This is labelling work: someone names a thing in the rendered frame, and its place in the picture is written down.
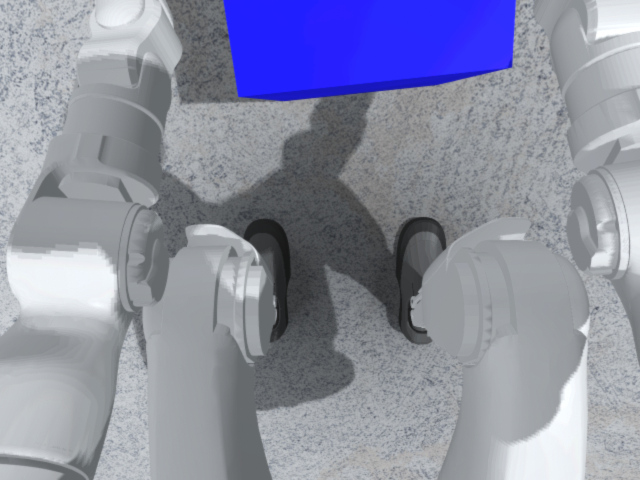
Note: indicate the carton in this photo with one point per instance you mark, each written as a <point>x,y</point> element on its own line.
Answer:
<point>300,49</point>

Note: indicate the left robot forearm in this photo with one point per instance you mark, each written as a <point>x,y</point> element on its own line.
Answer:
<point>110,144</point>

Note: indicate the left robot shin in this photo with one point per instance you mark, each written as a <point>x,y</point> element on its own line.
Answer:
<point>207,235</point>

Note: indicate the robot right upper arm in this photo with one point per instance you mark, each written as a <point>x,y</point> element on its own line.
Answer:
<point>603,231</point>

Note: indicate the right robot foot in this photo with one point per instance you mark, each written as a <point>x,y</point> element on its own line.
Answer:
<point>420,242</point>

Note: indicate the right robot forearm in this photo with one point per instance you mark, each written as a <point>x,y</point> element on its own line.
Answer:
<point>595,54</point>

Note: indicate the robot left upper arm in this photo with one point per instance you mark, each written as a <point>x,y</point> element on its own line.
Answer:
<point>80,269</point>

